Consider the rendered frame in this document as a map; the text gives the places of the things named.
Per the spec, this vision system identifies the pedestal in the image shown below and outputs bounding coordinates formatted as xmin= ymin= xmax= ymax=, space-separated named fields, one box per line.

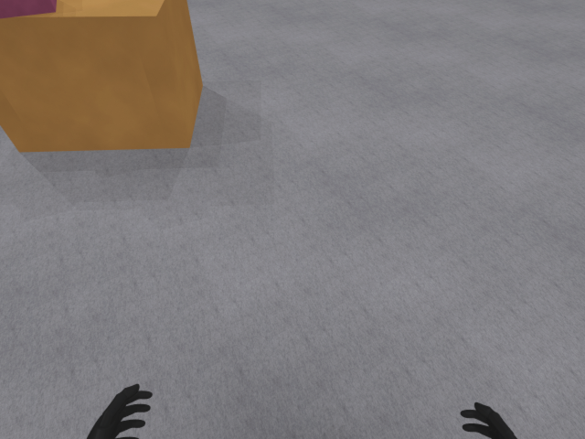
xmin=0 ymin=0 xmax=203 ymax=152

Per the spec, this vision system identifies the robot left hand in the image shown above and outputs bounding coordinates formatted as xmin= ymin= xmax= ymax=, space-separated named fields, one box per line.
xmin=87 ymin=384 xmax=153 ymax=439

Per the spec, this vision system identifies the robot right hand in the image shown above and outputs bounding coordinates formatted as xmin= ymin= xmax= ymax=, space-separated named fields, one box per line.
xmin=461 ymin=402 xmax=517 ymax=439

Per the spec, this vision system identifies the carton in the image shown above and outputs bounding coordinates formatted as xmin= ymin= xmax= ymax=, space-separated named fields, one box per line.
xmin=0 ymin=0 xmax=57 ymax=18

